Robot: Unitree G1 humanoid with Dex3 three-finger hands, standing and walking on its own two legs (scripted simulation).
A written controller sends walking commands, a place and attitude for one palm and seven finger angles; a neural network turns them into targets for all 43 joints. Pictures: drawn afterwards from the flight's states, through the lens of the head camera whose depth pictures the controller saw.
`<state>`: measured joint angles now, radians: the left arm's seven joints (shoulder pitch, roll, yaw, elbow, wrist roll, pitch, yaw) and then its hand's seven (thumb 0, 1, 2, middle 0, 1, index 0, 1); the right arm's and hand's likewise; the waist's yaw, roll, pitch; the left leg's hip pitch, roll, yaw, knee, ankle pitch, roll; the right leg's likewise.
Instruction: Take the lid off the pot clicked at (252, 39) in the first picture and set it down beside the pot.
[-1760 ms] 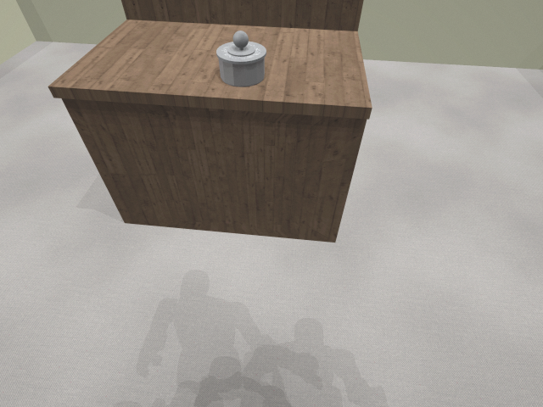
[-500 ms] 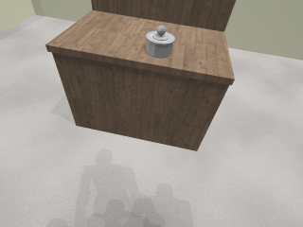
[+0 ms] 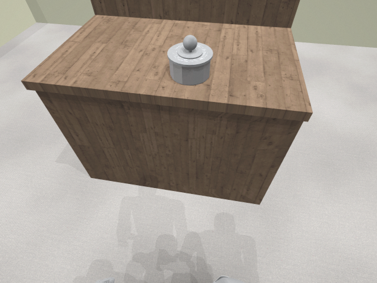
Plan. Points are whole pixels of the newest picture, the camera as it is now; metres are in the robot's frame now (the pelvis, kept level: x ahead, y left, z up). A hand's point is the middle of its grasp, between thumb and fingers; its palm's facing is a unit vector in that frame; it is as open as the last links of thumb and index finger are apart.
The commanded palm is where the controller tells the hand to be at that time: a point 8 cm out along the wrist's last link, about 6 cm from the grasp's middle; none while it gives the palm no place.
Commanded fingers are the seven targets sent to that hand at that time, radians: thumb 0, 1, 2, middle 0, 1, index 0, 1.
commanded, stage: turn to face it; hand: left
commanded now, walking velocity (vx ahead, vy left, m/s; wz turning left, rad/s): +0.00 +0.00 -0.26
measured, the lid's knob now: (190, 42) +0.82 +0.03 +0.11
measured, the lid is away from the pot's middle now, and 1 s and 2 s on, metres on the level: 0.00 0.00 0.00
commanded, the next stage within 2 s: take the last steps up to it in 0.12 s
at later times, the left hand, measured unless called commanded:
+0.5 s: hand out of the picture +0.12 +0.18 -0.15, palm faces +0.00 -0.99 -0.15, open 7.4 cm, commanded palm none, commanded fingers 0.00 0.90 0.90 -0.20 -0.30 -0.20 -0.30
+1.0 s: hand (160, 204) +0.34 +0.10 -0.13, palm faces -0.07 -0.97 -0.24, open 7.2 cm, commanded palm none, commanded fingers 0.00 0.90 0.90 -0.20 -0.30 -0.20 -0.30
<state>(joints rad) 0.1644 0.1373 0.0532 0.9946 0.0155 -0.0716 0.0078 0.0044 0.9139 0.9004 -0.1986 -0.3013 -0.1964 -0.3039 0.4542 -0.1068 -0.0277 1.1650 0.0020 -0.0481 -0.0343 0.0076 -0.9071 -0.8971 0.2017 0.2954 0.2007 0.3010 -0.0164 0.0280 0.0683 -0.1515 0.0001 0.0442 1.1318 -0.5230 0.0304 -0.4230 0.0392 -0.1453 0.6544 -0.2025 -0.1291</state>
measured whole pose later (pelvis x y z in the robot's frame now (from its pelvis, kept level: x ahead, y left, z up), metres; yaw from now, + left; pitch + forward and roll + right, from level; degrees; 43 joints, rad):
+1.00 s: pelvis +0.25 -0.07 +0.03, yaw -8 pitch -1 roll +1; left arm 0.22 0.14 0.06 1.02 0.02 -0.07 0.03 -0.01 0.94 0.90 -0.20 -0.30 -0.20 -0.30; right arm 0.34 -0.17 -0.05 1.10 -0.02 -0.01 -0.02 0.01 -0.91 -0.90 0.20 0.29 0.20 0.30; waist -0.02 0.04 0.04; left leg -0.45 0.09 0.06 1.13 -0.39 0.00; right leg -0.27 -0.02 -0.14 0.49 -0.22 -0.06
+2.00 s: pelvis +0.22 -0.11 +0.02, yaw -8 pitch -1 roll +0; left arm 0.22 0.17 0.00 0.94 0.01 0.00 0.06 0.01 0.91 0.90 -0.20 -0.30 -0.20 -0.30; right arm 0.27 -0.15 -0.03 1.04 -0.01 0.02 -0.02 0.01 -0.91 -0.90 0.20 0.29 0.20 0.30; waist -0.01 -0.03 0.04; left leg -0.20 0.01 0.03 0.53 -0.31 0.00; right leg -0.23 0.06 -0.10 0.50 -0.26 -0.08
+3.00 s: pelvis +0.24 -0.03 +0.03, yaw -10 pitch -1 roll -1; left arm 0.31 0.13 -0.01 1.10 0.01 0.00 0.05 0.00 0.91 0.90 -0.20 -0.30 -0.20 -0.30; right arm 0.28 -0.13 -0.01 1.12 -0.01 -0.01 -0.03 0.01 -0.92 -0.90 0.20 0.29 0.20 0.30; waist 0.01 -0.01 0.05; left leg -0.14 -0.09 0.10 0.41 -0.26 0.12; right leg -0.21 -0.03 -0.02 0.45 -0.22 0.03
